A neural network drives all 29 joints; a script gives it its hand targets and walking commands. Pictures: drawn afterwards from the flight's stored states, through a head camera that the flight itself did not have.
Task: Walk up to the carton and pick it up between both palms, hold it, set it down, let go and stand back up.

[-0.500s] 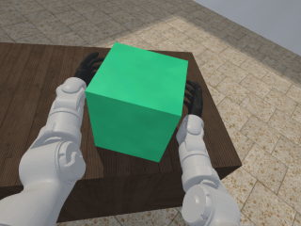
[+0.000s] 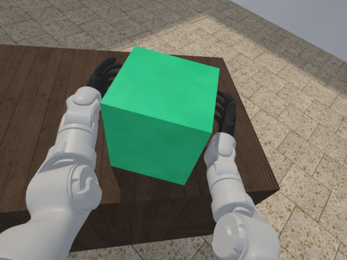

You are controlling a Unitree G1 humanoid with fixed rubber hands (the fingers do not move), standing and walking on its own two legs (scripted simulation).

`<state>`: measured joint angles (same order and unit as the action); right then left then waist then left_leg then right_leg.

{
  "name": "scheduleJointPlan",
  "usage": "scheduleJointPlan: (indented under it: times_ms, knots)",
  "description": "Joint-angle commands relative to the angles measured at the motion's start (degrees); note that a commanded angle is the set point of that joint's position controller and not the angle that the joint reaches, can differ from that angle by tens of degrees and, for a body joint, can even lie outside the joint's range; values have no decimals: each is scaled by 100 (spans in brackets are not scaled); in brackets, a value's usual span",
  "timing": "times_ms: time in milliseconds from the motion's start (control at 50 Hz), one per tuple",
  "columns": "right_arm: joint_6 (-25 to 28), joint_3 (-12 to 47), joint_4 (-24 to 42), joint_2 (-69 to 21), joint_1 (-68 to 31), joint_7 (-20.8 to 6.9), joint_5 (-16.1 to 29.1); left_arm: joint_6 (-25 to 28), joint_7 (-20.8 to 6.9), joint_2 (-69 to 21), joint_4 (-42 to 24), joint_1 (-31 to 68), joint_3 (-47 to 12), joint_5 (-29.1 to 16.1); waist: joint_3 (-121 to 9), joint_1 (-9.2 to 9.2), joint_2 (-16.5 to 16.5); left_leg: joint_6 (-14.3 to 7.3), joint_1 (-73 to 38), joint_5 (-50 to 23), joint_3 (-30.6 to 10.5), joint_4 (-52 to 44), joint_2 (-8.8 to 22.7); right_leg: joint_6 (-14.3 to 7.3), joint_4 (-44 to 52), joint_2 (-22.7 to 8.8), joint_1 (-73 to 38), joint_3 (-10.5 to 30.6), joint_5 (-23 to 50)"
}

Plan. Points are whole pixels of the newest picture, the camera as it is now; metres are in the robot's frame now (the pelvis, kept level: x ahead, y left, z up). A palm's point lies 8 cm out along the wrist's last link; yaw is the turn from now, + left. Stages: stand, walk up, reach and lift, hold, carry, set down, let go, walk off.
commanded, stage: reach and lift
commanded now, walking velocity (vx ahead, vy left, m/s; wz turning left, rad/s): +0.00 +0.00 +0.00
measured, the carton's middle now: (161, 120) +0.44 -0.02 +0.04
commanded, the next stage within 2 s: none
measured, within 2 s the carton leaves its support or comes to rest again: leaves its support in 0.66 s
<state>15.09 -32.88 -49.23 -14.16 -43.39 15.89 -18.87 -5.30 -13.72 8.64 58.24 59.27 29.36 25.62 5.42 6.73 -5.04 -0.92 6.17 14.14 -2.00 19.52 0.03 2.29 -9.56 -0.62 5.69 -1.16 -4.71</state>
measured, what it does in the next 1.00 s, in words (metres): stands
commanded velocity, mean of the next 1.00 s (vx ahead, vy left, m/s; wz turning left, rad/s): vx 0.00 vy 0.00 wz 0.00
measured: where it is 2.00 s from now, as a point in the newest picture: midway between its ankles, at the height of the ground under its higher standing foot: outside the picture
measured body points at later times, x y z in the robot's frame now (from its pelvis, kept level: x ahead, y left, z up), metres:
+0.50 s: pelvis -0.01 -0.01 +0.00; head +0.03 +0.03 +0.45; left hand +0.46 +0.13 +0.12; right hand +0.38 -0.17 +0.09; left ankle -0.04 +0.10 -0.75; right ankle +0.00 -0.15 -0.75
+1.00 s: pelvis -0.03 +0.00 +0.00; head -0.03 +0.04 +0.45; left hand +0.42 +0.13 +0.15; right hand +0.36 -0.17 +0.14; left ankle -0.04 +0.10 -0.75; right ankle +0.00 -0.15 -0.75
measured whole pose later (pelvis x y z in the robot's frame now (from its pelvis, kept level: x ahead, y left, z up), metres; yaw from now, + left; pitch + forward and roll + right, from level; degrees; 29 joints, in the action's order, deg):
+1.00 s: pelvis -0.03 +0.00 +0.00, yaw +1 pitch -5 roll -1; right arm 1.0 -18.8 -43.5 -5.7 -40.9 12.8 -4.3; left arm -18.3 -6.9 4.9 44.3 51.3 19.8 18.6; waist 4.0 5.8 -4.8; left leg -0.8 1.0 11.7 -1.8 18.1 -0.6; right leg 2.0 -11.0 -1.5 1.6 -1.7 -4.0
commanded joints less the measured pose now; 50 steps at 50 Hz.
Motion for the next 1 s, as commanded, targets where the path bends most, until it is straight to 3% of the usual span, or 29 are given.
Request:
scheduleJointPlan:
  times_ms: [0,220,320,440,580,640,740,760,780,900,980]
  knots:
    - [83,1604,-151,-1948,-2277,-588,-245,10,-399,-2792,155,1943,-1132,-24,-2298,202,1017,526,-525,-3065,853,54,-65,30,-360,392,-1106,-743,1483]
    - [198,2289,32,-1848,-2406,-563,317,-197,-250,-3126,-372,1705,-1737,-347,-2637,131,1123,659,-970,-4155,768,294,-9,-55,-322,448,-1146,-719,1796]
    - [109,2754,554,-1899,-2588,-556,627,-332,-246,-3262,-653,1605,-1932,-506,-2858,59,893,498,-691,-3709,784,185,-101,-17,-401,364,-1663,-640,2235]
    - [-60,3159,1018,-2022,-2748,-556,855,-308,-244,-3437,-1073,1805,-2236,-752,-3110,119,659,369,-417,-3031,753,4,-160,66,-506,256,-2112,-545,2568]
    - [-279,3598,1530,-1930,-3170,-722,1255,-463,-125,-3661,-1352,1816,-2443,-896,-3176,-133,746,398,-654,-3141,711,22,-131,-11,-453,285,-1984,-533,2094]
    - [-444,3773,1705,-1961,-3407,-806,1392,-507,-77,-3736,-1528,2010,-2518,-994,-3226,-219,651,330,-515,-2747,702,-77,-140,-25,-459,265,-2042,-496,1864]
    - [-750,3483,1535,-1901,-3509,-938,1300,-592,-54,-3681,-1407,2291,-2388,-972,-2785,-225,645,241,-280,-1615,751,-412,-132,-43,-350,197,-1794,-475,940]
    - [-776,3404,1638,-1717,-3271,-923,1282,-667,-13,-3686,-1724,2228,-2582,-1174,-2812,22,650,389,-458,-1925,738,-276,-143,-35,-385,169,-1776,-560,1127]
    - [-834,3392,1601,-1693,-3300,-933,1303,-711,0,-3687,-1742,2256,-2588,-1183,-2829,-55,695,414,-544,-1990,732,-242,-163,-35,-368,180,-1729,-572,1095]
    - [-1154,3155,1342,-1505,-3218,-1046,1395,-994,-31,-3600,-1680,2175,-2394,-1031,-2297,22,692,434,-646,-1793,665,-349,-139,-18,-305,213,-1433,-654,537]
    - [-1195,3314,1522,-1453,-3439,-1116,1576,-1112,12,-3756,-1953,2165,-2588,-1114,-2547,35,753,544,-977,-2277,610,-197,-140,-47,-331,289,-1363,-692,655]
